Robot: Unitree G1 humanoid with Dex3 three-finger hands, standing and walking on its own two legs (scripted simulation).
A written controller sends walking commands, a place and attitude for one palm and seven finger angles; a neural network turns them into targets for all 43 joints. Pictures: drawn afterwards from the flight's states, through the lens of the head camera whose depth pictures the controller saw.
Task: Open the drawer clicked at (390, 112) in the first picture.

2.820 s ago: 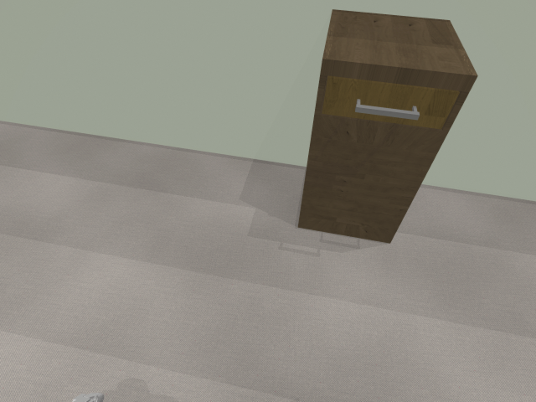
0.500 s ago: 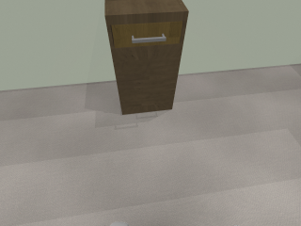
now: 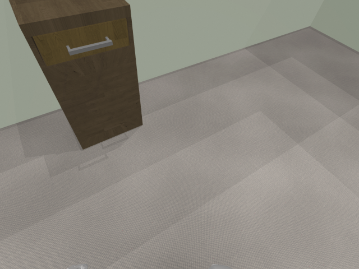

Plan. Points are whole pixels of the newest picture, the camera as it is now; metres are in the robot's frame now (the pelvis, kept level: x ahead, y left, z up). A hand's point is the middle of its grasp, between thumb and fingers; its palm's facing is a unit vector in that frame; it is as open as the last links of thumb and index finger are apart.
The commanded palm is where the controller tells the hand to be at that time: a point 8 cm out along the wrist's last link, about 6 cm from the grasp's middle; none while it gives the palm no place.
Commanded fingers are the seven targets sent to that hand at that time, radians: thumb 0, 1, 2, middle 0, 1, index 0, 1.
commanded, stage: walk to a spot facing it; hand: left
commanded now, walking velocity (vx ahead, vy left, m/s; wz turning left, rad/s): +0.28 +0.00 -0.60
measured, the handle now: (89, 45) +0.97 +0.42 -0.07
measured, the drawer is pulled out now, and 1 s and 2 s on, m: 0.00 0.00 0.00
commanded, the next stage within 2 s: turn to face it in 1.16 s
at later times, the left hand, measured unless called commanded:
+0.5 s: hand (105, 267) +0.15 +0.19 -0.20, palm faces -0.19 -0.97 -0.17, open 7.4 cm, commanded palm none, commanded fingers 0.00 0.90 0.90 -0.20 -0.30 -0.20 -0.30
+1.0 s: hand (175, 152) +0.50 +0.02 -0.16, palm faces -0.59 -0.79 -0.16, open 7.4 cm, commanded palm none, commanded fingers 0.00 0.90 0.90 -0.20 -0.30 -0.20 -0.30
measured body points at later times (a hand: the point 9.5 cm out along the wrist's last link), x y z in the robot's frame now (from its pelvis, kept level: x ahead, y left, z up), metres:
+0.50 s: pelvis +0.12 +0.00 -0.02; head +0.14 +0.02 +0.43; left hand +0.16 +0.24 -0.18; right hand +0.16 -0.28 -0.13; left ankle +0.24 +0.08 -0.74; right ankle -0.02 -0.14 -0.74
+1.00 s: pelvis +0.29 -0.05 -0.01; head +0.32 -0.07 +0.44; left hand +0.53 +0.06 -0.15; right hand +0.08 -0.18 -0.15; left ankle +0.24 +0.08 -0.74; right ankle +0.33 -0.23 -0.70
